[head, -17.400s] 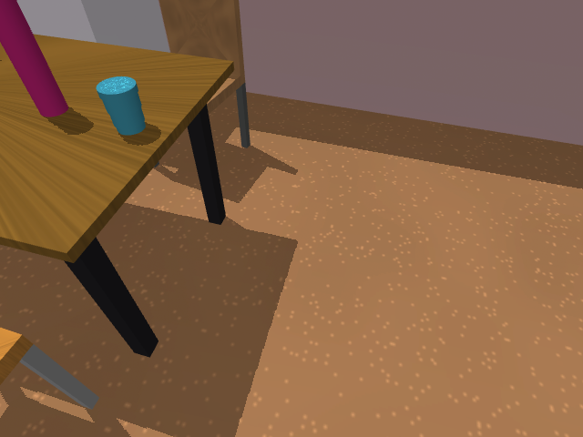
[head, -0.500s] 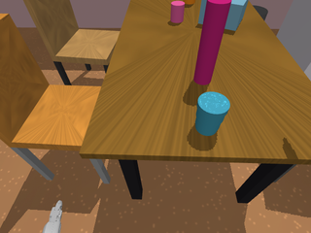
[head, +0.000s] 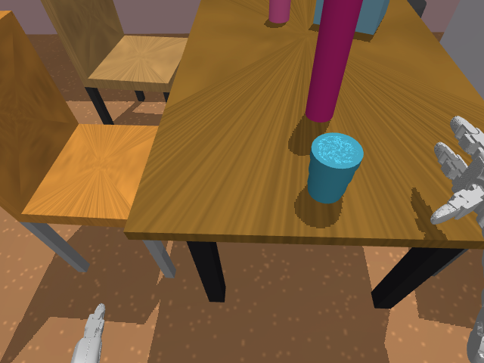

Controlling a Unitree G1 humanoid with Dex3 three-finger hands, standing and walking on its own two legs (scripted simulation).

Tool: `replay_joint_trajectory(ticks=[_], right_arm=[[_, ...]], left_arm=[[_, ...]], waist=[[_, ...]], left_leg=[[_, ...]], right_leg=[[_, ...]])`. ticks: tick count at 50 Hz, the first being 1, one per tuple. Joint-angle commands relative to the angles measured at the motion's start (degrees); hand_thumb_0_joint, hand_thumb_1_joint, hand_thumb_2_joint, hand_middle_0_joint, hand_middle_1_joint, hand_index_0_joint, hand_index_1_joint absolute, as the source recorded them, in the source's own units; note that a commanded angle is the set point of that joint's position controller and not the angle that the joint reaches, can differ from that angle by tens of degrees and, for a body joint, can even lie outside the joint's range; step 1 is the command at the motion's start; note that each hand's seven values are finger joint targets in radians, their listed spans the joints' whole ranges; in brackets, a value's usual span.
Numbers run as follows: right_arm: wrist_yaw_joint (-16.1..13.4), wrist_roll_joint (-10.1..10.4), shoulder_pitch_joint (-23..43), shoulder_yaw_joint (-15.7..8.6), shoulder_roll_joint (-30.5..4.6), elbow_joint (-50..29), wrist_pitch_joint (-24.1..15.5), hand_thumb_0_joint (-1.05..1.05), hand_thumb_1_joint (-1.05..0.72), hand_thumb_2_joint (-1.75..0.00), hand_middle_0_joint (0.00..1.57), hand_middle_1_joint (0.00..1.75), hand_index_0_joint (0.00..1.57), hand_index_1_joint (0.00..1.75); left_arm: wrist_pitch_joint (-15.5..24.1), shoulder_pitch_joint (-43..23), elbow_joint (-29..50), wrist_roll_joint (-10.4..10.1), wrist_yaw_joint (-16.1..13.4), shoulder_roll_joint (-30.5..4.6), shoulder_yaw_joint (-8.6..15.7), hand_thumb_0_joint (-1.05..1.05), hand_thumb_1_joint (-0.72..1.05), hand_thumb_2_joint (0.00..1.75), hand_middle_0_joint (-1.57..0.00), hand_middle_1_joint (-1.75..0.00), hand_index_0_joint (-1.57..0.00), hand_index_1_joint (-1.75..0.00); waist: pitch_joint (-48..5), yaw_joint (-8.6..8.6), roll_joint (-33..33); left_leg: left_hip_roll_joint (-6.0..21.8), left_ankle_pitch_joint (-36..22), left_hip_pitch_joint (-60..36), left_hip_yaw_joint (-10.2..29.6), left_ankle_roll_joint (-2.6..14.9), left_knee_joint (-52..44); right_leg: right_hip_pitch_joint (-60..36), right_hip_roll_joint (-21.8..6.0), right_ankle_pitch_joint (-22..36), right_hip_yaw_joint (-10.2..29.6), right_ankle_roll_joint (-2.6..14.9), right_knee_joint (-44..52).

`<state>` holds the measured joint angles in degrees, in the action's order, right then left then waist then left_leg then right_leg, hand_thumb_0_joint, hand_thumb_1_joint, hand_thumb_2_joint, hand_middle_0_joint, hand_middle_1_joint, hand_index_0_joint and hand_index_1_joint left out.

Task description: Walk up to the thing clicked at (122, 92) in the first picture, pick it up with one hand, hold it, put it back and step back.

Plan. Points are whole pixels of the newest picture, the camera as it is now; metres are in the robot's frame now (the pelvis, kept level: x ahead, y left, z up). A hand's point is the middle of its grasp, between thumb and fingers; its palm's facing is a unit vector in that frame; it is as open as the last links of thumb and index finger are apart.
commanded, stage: close in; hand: right
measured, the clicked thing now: (330, 171) +0.47 -0.15 +0.03
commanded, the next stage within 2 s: rest palm in 0.62 s
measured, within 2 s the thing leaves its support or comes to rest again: neither
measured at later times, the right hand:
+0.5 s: hand (358, 178) +0.43 -0.19 +0.05, palm faces +0.09 +1.00 +0.03, open 17.5 cm
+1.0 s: hand (333, 182) +0.43 -0.15 +0.04, palm faces +0.09 +1.00 +0.03, open 17.3 cm
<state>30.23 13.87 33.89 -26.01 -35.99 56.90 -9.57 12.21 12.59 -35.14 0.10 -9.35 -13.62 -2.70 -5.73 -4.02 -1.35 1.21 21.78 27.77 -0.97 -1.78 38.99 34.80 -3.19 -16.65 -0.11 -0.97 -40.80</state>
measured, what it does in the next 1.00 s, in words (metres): stands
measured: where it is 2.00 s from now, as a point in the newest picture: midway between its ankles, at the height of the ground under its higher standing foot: outside the picture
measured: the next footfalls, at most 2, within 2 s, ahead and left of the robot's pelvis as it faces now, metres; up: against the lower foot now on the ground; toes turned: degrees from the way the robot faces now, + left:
none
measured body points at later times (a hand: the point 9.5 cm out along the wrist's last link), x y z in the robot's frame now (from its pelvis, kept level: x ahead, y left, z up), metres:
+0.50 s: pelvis -0.01 +0.00 -0.02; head +0.05 -0.02 +0.42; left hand +0.13 +0.27 -0.06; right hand +0.42 -0.24 +0.06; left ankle -0.03 +0.14 -0.72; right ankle +0.03 -0.13 -0.72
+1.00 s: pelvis -0.03 +0.00 -0.03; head +0.04 -0.01 +0.41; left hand +0.12 +0.27 -0.06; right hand +0.42 -0.20 +0.05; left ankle -0.03 +0.14 -0.72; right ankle +0.03 -0.13 -0.72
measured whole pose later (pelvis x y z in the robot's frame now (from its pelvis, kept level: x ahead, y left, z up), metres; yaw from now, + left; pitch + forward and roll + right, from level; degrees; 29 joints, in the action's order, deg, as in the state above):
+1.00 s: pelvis -0.03 +0.00 -0.03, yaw +2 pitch +14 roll +1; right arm 2.7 4.9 36.9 -19.4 -16.7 51.6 -18.5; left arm 3.4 20.4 -12.1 1.5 -0.1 -12.2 3.9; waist -6.3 -7.2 -0.6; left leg -0.1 25.8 40.9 1.0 -1.6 52.9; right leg 46.4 -4.8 -20.4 -1.2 -1.2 -53.1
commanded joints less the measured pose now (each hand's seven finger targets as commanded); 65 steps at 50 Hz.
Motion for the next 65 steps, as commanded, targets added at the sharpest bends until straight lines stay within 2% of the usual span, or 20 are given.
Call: replay_joint_trajectory(ticks=[1,7,10,11,13,16,19,22,24,25,34,40,43,46,49,52,55,58,59,65], right_arm=[[-4.2,0.6,20.8,-1.9,-12.2,-10.0,-6.8,0.0,0.51,-0.05,0.05,0.04,0.05,0.04],[-10.5,-1.4,26.2,-3.7,-12.3,-21.8,-11.8,0.0,0.52,-0.02,0.06,0.03,0.05,0.03],[-13.5,-2.7,18.7,-0.9,-3.9,-13.8,-10.8,0.0,0.54,-0.02,0.06,0.03,0.05,0.03],[-14.8,-2.9,22.4,-0.9,-4.1,-19.4,-11.7,0.0,0.53,-0.01,0.06,0.03,0.05,0.03],[-17.6,-4.8,26.4,-2.6,-9.0,-24.4,-12.8,0.0,0.51,-0.01,0.06,0.03,0.05,0.03],[-19.4,-4.9,18.9,1.9,2.2,-15.6,-11.2,0.0,0.53,-0.03,0.05,0.04,0.05,0.04],[-21.2,-6.2,26.4,1.2,-2.2,-22.5,-12.5,0.0,0.51,-0.02,0.06,0.04,0.05,0.03],[-21.6,-6.3,19.2,3.9,5.1,-13.6,-10.9,0.0,0.53,-0.03,0.05,0.04,0.04,0.04],[-22.2,-6.8,27.1,3.2,2.1,-20.4,-12.2,0.0,0.54,-0.03,0.05,0.04,0.04,0.04],[-22.5,-6.8,26.4,3.0,2.1,-18.8,-12.0,0.0,0.52,-0.03,0.05,0.04,0.05,0.04],[-24.2,-7.6,27.7,4.8,5.9,-19.7,-12.2,0.0,0.51,-0.02,0.06,0.04,0.05,0.04],[-26.3,-8.4,27.4,5.0,6.6,-17.9,-11.8,0.0,0.5,-0.04,0.07,0.04,0.06,0.04],[-26.6,-8.8,24.8,6.2,8.7,-15.4,-11.6,0.0,0.49,-0.03,0.09,0.05,0.08,0.05],[-27.6,-9.2,28.6,5.3,6.9,-19.7,-12.9,0.0,0.53,-0.03,0.1,0.05,0.09,0.05],[-27.8,-9.1,25.0,6.3,10.0,-17.3,-13.1,0.0,0.49,-0.02,0.27,0.12,0.26,0.12],[-28.3,-9.8,30.5,5.0,5.4,-20.8,-13.9,0.0,0.48,-0.05,0.34,0.17,0.33,0.18],[-28.6,-9.4,32.4,7.3,9.4,-20.4,-13.7,0.0,0.46,-0.09,0.45,0.25,0.44,0.25],[-28.7,-9.9,29.1,6.9,8.9,-13.5,-12.6,0.0,0.41,-0.12,0.55,0.32,0.54,0.32],[-28.6,-10.0,33.6,8.1,9.5,-18.3,-13.2,0.0,0.4,-0.14,0.59,0.34,0.57,0.34],[-28.8,-10.4,33.3,7.0,8.8,-13.3,-12.7,0.0,0.33,-0.27,0.85,0.54,0.84,0.54]], left_arm=[[1.9,0.5,8.0,0.3,0.6,-8.7,4.4,0.0,-0.52,0.03,-0.06,-0.06,-0.06,-0.05],[0.4,-0.8,18.9,1.0,2.7,-9.7,7.2,0.0,-0.54,0.04,-0.06,-0.06,-0.07,-0.06],[-1.5,3.6,19.2,1.4,4.1,-7.6,6.4,0.0,-0.55,0.05,-0.06,-0.06,-0.06,-0.06],[-1.8,1.1,22.1,1.2,4.6,-6.1,5.0,0.0,-0.54,0.04,-0.05,-0.06,-0.06,-0.06],[-2.4,1.1,22.7,1.3,4.4,-8.2,8.1,0.0,-0.55,0.04,-0.05,-0.06,-0.06,-0.06],[-3.5,3.4,24.0,1.2,5.5,-7.7,8.8,0.0,-0.53,0.04,-0.05,-0.06,-0.06,-0.05],[-3.9,2.2,28.5,0.9,5.8,-8.7,9.8,0.0,-0.54,0.04,-0.05,-0.06,-0.06,-0.05],[-4.9,8.0,24.7,0.8,6.8,-7.3,10.0,0.0,-0.53,0.04,-0.05,-0.06,-0.06,-0.05],[-4.5,4.4,29.4,0.5,6.9,-7.3,10.6,0.0,-0.53,0.03,-0.05,-0.06,-0.06,-0.05],[-4.5,5.2,29.3,0.6,6.9,-9.6,12.5,0.0,-0.53,0.04,-0.05,-0.06,-0.06,-0.05],[-4.8,4.2,31.9,0.7,8.2,-6.7,10.1,0.0,-0.53,0.04,-0.05,-0.06,-0.05,-0.05],[-5.6,5.3,33.7,0.8,8.2,-8.5,12.0,0.0,-0.61,0.09,-0.05,-0.04,-0.03,-0.06],[-6.2,8.0,30.7,0.9,8.6,-6.1,9.9,0.0,-0.61,0.09,-0.05,-0.04,-0.03,-0.06],[-6.0,4.7,35.0,1.0,8.4,-7.9,12.0,0.0,-0.6,0.09,-0.05,-0.04,-0.03,-0.06],[-6.5,9.8,30.5,1.3,9.0,-3.9,8.8,0.0,-0.56,0.06,-0.05,-0.05,-0.05,-0.06],[-6.3,6.2,32.5,1.4,8.4,-7.4,11.8,0.0,-0.56,0.06,-0.05,-0.05,-0.05,-0.06],[-6.2,6.7,32.8,1.4,8.5,-5.0,9.6,0.0,-0.56,0.06,-0.05,-0.05,-0.04,-0.06],[-6.4,7.4,32.5,1.4,8.1,-8.3,11.9,0.0,-0.56,0.06,-0.05,-0.05,-0.04,-0.06],[-6.4,7.3,32.3,1.4,8.4,-5.7,9.5,0.0,-0.56,0.06,-0.05,-0.05,-0.04,-0.06],[-6.8,6.2,32.1,1.5,8.8,-6.7,10.9,0.0,-0.56,0.06,-0.04,-0.05,-0.04,-0.05]], waist=[[-15.3,-2.23,6.3],[-30.3,0.02,11.3],[-25.0,-0.56,9.8],[-26.0,0.21,11.2],[-29.9,0.77,13.8],[-21.1,-1.85,7.3],[-26.3,-1.97,8.1],[-16.1,-3.05,4.4],[-22.0,-3.38,4.4],[-22.3,-3.93,3.7],[-24.5,-2.21,5.8],[-25.9,-3.71,2.8],[-19.9,-3.0,4.2],[-23.6,-3.32,3.9],[-19.2,-2.74,4.3],[-23.1,-4.01,5.1],[-24.6,-4.41,4.4],[-22.8,-5.22,4.4],[-23.5,-4.76,6.4],[-25.2,-4.82,5.6]], left_leg=[[-2.3,-15.6,6.3,-0.3,1.49,-1.7],[-2.7,-21.0,3.8,0.0,1.69,2.6],[-3.4,-18.6,6.2,-0.7,1.97,3.2],[-3.5,-16.9,6.1,-0.8,2.21,3.1],[-3.4,-16.6,4.9,-0.5,2.41,3.3],[-3.6,-14.2,7.1,-0.7,2.1,2.9],[-3.3,-15.8,5.9,-0.4,1.85,3.6],[-3.2,-13.4,9.0,-0.2,1.56,3.4],[-2.7,-13.5,8.3,0.6,1.34,3.7],[-3.0,-12.9,8.8,0.1,1.38,4.1],[-3.1,-11.0,10.2,-0.2,1.92,6.0],[-3.0,-15.7,7.7,0.5,0.91,5.8],[-3.0,-11.8,10.3,0.7,1.36,5.5],[-3.1,-9.4,9.7,0.7,1.58,5.6],[-3.1,-8.0,11.4,0.9,1.63,5.5],[-3.0,-10.0,10.9,1.1,1.34,6.2],[-3.1,-10.6,10.6,0.9,1.36,6.5],[-3.5,-9.3,12.3,0.2,1.64,6.5],[-3.6,-9.3,13.6,-0.2,1.86,6.9],[-3.7,-12.5,12.6,-0.5,1.81,7.5]], right_leg=[[-15.2,1.8,12.3,0.4,2.23,0.0],[-20.5,1.3,22.9,0.4,1.31,-5.5],[-16.8,0.8,22.8,0.7,0.91,-5.4],[-16.9,0.6,21.4,0.8,0.78,-4.9],[-18.9,0.6,20.5,0.5,0.67,-5.2],[-13.4,0.5,13.4,0.4,1.21,-4.3],[-15.3,0.5,13.9,0.2,1.41,-4.9],[-9.0,0.8,8.9,-0.3,1.88,-4.6],[-10.9,0.7,8.8,-0.4,1.97,-5.5],[-10.8,0.7,7.9,-0.1,2.0,-5.6],[-11.0,0.7,7.7,0.2,1.36,-6.3],[-9.6,1.0,9.9,-0.5,2.15,-8.0],[-6.9,1.0,6.7,-0.7,1.86,-7.0],[-8.6,0.8,4.5,-0.3,1.67,-6.5],[-6.1,1.0,3.1,-0.7,1.6,-6.7],[-8.0,0.8,4.6,-0.5,1.77,-7.4],[-8.3,0.8,4.6,-0.3,1.89,-7.9],[-8.4,0.6,3.9,0.1,1.7,-7.4],[-9.8,0.4,4.9,0.3,1.41,-7.0],[-10.1,0.4,9.2,0.5,1.48,-7.7]])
